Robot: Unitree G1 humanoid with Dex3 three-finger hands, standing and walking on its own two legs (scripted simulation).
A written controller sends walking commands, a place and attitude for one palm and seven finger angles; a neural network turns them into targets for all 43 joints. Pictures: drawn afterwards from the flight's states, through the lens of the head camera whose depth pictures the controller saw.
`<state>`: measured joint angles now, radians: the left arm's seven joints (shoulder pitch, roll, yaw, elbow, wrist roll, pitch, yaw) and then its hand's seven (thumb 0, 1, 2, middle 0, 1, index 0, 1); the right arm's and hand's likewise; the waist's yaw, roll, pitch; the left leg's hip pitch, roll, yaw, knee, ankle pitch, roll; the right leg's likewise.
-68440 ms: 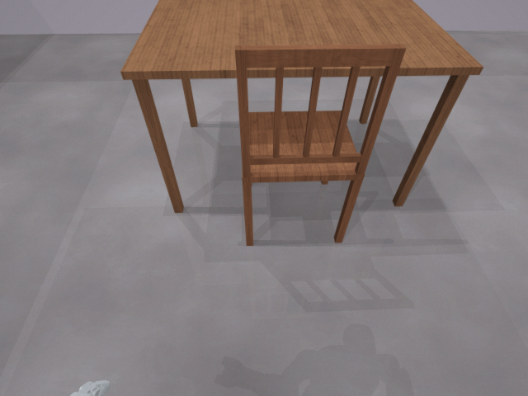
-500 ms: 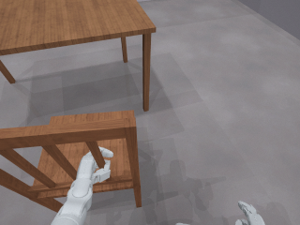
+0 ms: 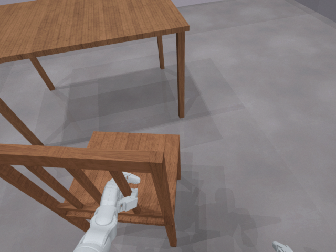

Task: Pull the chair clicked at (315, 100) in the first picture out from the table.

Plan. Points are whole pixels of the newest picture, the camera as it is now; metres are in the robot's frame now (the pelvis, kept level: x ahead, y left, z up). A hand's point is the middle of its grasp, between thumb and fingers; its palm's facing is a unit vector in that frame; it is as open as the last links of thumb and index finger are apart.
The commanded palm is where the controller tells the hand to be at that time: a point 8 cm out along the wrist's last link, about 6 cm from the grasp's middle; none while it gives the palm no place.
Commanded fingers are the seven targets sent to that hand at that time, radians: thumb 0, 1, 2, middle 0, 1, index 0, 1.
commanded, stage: stop walking, hand still on the chair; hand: left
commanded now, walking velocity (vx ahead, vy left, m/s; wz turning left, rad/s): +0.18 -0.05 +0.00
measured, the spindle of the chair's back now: (92, 190) +0.30 +0.23 -0.08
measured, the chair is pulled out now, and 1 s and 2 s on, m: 0.61 0.66 0.66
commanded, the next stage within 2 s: open the thumb and straighten the fingers in 0.88 s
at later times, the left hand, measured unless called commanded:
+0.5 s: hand (130, 222) +0.21 +0.11 -0.06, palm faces -0.06 -0.98 -0.17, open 5.4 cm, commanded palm +0.19 +0.16 -0.05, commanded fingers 0.00 0.90 0.90 -0.50 -1.45 -0.50 -1.45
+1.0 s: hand (131, 221) +0.21 +0.11 -0.07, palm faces -0.10 -0.98 -0.16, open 5.3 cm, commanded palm +0.20 +0.16 -0.05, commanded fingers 0.00 0.66 0.78 -0.50 -1.45 -0.50 -1.45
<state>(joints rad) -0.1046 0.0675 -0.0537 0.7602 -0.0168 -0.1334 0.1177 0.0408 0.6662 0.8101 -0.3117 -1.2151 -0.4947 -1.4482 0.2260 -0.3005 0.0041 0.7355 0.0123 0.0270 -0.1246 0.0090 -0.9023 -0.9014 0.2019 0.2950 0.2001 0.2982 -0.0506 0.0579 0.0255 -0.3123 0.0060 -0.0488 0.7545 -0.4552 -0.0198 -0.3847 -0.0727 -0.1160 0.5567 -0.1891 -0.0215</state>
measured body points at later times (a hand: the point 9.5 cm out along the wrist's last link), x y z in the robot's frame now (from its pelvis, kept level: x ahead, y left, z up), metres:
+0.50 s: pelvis -0.02 +0.00 +0.00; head -0.02 -0.02 +0.45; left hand +0.21 +0.16 -0.05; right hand +0.08 -0.24 -0.13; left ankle -0.05 +0.16 -0.73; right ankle +0.06 -0.11 -0.73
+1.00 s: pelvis +0.00 +0.02 +0.00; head +0.01 +0.00 +0.45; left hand +0.21 +0.16 -0.05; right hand +0.14 -0.21 -0.11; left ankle -0.05 +0.16 -0.73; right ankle +0.06 -0.11 -0.73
